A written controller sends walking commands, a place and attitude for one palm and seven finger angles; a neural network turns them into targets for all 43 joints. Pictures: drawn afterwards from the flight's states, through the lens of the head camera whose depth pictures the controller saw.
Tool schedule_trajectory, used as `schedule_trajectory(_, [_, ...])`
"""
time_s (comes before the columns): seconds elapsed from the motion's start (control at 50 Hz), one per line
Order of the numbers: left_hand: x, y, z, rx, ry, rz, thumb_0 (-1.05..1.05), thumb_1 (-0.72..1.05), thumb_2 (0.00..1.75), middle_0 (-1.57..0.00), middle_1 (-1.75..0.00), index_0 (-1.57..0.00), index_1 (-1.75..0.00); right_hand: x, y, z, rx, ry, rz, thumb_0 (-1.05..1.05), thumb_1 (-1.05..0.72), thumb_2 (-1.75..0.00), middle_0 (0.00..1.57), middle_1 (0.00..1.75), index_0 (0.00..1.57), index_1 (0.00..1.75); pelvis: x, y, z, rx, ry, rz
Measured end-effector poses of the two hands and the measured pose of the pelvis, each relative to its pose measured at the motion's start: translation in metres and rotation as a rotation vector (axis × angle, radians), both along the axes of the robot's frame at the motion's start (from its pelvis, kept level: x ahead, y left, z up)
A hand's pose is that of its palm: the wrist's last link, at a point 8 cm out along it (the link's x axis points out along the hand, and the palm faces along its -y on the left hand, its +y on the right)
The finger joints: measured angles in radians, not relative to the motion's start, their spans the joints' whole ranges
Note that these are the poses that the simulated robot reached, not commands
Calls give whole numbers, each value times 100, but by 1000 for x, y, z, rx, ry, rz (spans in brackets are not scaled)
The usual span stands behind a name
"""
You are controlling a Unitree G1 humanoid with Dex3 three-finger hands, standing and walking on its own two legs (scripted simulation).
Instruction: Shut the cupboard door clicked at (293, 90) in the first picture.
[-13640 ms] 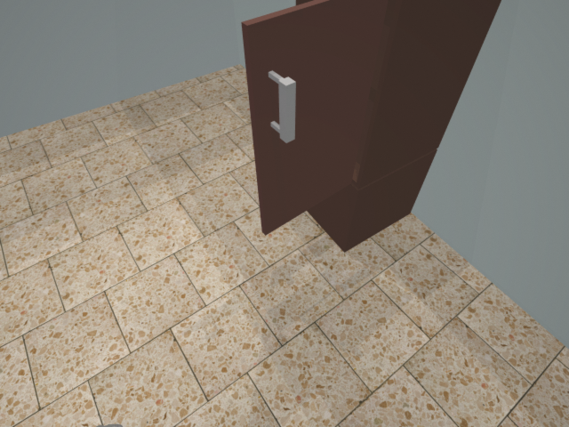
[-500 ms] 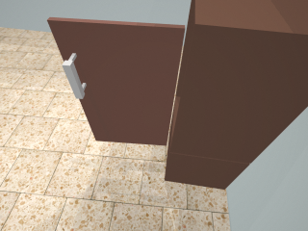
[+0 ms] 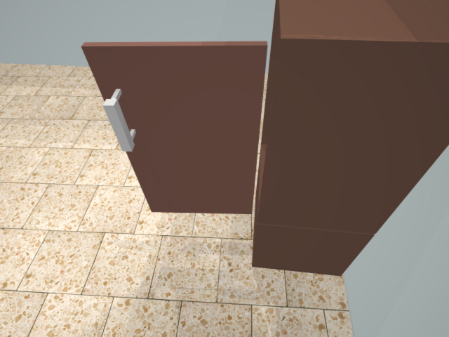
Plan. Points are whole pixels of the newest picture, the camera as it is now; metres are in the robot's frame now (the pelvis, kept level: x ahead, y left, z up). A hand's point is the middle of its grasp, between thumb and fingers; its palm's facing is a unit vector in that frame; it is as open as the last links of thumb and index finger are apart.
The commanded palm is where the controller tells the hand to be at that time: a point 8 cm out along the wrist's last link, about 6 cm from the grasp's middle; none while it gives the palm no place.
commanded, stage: look again from close up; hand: left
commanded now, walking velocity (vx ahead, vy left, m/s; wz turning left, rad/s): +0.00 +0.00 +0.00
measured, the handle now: (122, 120) +0.53 +0.27 +0.09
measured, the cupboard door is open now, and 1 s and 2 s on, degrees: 94 94 94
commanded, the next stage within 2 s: shuffle to correct the standing spot in 0.20 s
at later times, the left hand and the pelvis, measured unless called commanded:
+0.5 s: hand out of the picture +0.04 +0.16 -0.18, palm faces +0.03 -0.98 -0.20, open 7.4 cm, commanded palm none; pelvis +0.03 -0.02 +0.00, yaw +1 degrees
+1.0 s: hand (138, 331) +0.16 +0.20 -0.16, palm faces +0.09 -0.96 -0.28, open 7.4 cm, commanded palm none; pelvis +0.11 +0.00 -0.01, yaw +2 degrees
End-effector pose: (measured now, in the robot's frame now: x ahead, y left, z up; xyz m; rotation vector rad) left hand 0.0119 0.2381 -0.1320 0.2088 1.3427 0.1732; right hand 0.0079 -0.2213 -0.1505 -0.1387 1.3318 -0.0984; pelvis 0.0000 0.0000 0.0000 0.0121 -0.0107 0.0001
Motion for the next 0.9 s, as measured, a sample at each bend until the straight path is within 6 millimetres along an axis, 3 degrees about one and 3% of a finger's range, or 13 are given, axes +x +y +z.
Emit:
schedule_trajectory(0.2, [-5,-12,-3,-23,42,12,1,90,90,-20,-30,-20,-30,8,-17,6,-31,26,11,1,-91,-90,20,30,20,29,7,-9,2,2,9,1])
schedule_trajectory(0.42, [16,-27,-9,-41,16,12,1,90,90,-20,-30,-20,-30,34,-35,9,-60,9,24,0,-91,-90,20,30,20,29,20,-20,1,-1,10,5])
schedule_trajectory(0.54, [21,-28,-16,-61,10,47,1,90,90,-20,-30,-20,-30,44,-29,5,-58,34,37,0,-91,-90,20,30,20,29,36,-17,-4,-19,17,20])
schedule_trajectory(0.68, [22,-10,-27,-73,85,79,1,90,90,-20,-30,-20,-30,59,-8,8,-69,46,36,0,-91,-90,20,30,20,29,60,0,-8,-6,28,12])
schedule_trajectory(0.76, [47,0,-20,-50,94,59,1,90,90,-20,-30,-20,-30,52,4,6,-52,78,14,0,-91,-90,20,30,20,29,71,6,-6,-11,23,13])
schedule_trajectory(0.9, [125,6,-10,7,-70,29,1,91,90,-20,-30,-20,-30,45,11,-12,14,193,-5,0,-91,-90,20,30,21,29,96,4,-14,11,14,14])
